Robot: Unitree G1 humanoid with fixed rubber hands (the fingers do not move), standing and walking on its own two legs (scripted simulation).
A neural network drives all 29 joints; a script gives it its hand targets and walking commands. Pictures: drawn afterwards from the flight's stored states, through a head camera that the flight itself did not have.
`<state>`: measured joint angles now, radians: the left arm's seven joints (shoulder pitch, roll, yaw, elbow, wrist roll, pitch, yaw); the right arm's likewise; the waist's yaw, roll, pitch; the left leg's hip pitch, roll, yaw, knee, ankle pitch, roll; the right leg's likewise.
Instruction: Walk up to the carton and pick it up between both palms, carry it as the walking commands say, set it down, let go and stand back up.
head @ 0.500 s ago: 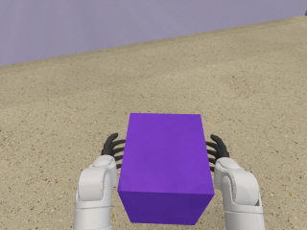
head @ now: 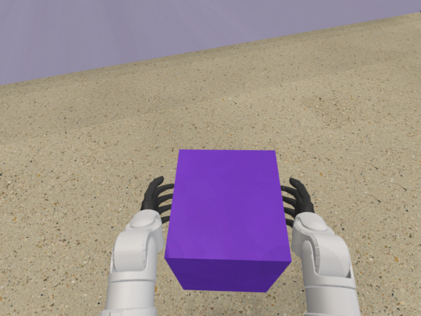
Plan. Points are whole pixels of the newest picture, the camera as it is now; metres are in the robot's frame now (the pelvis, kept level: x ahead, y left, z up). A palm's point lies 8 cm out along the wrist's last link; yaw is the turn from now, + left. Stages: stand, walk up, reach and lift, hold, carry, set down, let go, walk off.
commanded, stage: carry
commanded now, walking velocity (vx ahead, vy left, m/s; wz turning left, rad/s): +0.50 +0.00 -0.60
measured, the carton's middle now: (225, 225) +0.32 +0.00 -0.02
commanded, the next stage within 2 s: none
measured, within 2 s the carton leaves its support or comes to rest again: neither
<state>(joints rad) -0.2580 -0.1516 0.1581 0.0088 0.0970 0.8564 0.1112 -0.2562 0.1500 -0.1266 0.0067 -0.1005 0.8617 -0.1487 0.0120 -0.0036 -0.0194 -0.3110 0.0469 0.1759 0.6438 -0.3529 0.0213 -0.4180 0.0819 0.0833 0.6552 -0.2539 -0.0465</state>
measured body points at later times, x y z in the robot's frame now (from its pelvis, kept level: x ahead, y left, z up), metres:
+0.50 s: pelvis +0.12 -0.06 +0.00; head +0.14 -0.08 +0.45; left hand +0.43 +0.05 +0.08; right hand +0.39 -0.23 +0.07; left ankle +0.05 +0.05 -0.66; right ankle +0.08 -0.15 -0.72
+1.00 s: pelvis +0.35 -0.12 +0.01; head +0.38 -0.11 +0.46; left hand +0.68 -0.07 +0.10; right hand +0.59 -0.34 +0.11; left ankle +0.23 +0.00 -0.72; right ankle +0.34 -0.30 -0.66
